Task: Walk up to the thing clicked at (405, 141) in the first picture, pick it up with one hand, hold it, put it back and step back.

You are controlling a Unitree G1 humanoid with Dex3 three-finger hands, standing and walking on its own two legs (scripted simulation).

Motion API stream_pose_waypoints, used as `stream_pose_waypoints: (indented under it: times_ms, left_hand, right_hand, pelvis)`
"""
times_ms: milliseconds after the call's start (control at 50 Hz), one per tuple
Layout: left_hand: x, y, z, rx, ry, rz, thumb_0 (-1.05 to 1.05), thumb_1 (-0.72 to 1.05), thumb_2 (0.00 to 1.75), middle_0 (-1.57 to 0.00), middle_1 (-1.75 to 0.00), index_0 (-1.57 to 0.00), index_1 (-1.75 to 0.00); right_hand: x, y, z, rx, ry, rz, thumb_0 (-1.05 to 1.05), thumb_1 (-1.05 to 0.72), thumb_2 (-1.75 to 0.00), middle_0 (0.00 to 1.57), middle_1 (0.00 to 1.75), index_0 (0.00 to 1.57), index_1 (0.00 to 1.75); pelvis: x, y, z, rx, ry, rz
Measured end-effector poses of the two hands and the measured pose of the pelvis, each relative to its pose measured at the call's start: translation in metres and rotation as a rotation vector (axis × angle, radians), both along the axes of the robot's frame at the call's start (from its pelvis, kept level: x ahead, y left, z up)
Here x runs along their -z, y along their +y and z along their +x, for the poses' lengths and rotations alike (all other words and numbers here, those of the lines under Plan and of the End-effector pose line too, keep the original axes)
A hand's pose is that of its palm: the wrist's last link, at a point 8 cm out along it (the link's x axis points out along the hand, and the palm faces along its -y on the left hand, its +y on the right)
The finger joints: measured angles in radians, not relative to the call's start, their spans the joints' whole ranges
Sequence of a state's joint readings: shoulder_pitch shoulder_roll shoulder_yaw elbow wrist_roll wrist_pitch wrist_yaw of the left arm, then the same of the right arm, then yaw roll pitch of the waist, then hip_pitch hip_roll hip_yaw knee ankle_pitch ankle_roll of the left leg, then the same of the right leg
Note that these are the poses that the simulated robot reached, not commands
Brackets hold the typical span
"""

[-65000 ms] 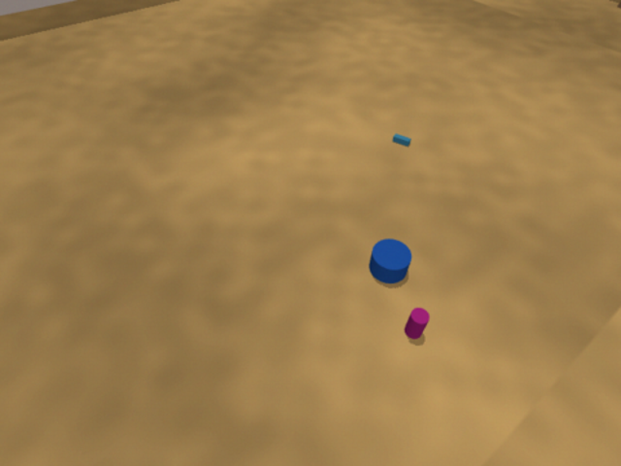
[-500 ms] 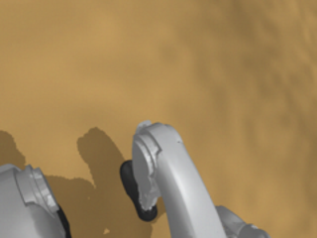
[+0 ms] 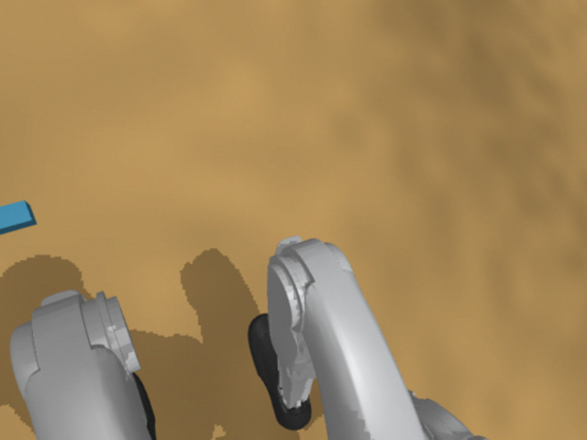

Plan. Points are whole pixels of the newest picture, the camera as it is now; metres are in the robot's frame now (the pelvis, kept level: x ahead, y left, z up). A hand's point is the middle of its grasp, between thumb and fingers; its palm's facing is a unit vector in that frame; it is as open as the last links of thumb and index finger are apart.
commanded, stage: withdraw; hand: left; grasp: from above
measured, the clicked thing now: out of the picture +0.44 +0.31 -0.29
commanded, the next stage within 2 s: home in 0.58 s
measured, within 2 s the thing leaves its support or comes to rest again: neither
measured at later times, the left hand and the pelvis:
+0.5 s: hand out of the picture +0.40 +0.31 -0.14, palm faces -0.49 -0.12 -0.86, open 13.3 cm; pelvis -0.02 -0.01 +0.03, yaw +6 degrees
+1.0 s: hand out of the picture +0.37 +0.32 -0.04, palm faces -0.33 -0.34 -0.88, open 10.9 cm; pelvis -0.01 +0.00 +0.08, yaw +8 degrees
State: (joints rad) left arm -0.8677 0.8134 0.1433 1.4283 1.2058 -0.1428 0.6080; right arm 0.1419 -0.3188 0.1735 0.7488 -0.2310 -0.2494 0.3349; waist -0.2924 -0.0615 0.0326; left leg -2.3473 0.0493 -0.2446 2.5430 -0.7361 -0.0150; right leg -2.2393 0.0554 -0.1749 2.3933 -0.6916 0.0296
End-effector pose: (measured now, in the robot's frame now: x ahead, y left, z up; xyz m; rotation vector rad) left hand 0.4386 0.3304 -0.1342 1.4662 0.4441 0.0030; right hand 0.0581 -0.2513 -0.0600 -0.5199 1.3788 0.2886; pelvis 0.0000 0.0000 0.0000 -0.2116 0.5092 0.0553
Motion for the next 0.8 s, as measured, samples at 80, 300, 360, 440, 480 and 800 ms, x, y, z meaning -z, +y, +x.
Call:
stream_pose_waypoints:
  times_ms: [80, 300, 360, 440, 480, 800]
  left_hand:
    - [-0.047, 0.008, -0.007, -0.02, 0.004, 0.057, 0.0, -0.34, 0.84, -0.22, -0.85, -0.22, -0.85]
    - [-0.105, 0.002, -0.029, -0.032, 0.234, -0.002, 0.0, -0.38, 0.9, -0.19, -0.91, -0.19, -0.91]
    - [-0.097, -0.005, -0.03, 0.02, 0.256, -0.03, 0.0, -0.38, 0.91, -0.18, -0.92, -0.18, -0.92]
    - [-0.075, -0.011, -0.03, 0.091, 0.254, -0.047, 0.0, -0.38, 0.91, -0.18, -0.93, -0.18, -0.93]
    - [-0.062, -0.012, -0.029, 0.113, 0.242, -0.049, 0.0, -0.38, 0.91, -0.18, -0.93, -0.18, -0.92]
    - [-0.08, 0.004, -0.018, -0.033, 0.092, 0.053, 0.0, -0.29, 0.88, -0.22, -0.8, -0.21, -0.81]
  right_hand:
    - [0.008, -0.001, 0.02, 0.068, -0.058, 0.042, 0.0, -0.9, -0.9, 0.2, 0.3, 0.2, 0.3]
    - [-0.006, -0.007, 0.05, 0.101, -0.17, 0.035, 0.0, -0.91, -0.9, 0.2, 0.3, 0.2, 0.3]
    - [-0.012, -0.015, 0.042, 0.098, -0.161, -0.024, 0.0, -0.91, -0.9, 0.2, 0.3, 0.2, 0.3]
    - [-0.015, -0.025, 0.026, 0.105, -0.119, -0.108, 0.0, -0.9, -0.9, 0.2, 0.3, 0.2, 0.3]
    - [-0.014, -0.029, 0.017, 0.111, -0.093, -0.144, 0.0, -0.9, -0.9, 0.2, 0.3, 0.2, 0.3]
    - [0.01, -0.001, -0.005, 0.227, -0.003, -0.063, 0.0, -0.9, -0.9, 0.2, 0.3, 0.2, 0.3]
  pelvis:
    - [-0.011, 0.0, 0.001, -0.014, 0.04, 0.018]
    - [-0.044, -0.008, -0.018, -0.056, 0.021, 0.082]
    - [-0.044, -0.01, -0.021, -0.06, 0.016, 0.082]
    - [-0.036, -0.011, -0.022, -0.061, 0.012, 0.078]
    - [-0.03, -0.01, -0.021, -0.059, 0.011, 0.074]
    - [-0.033, -0.005, -0.009, -0.055, 0.085, 0.077]
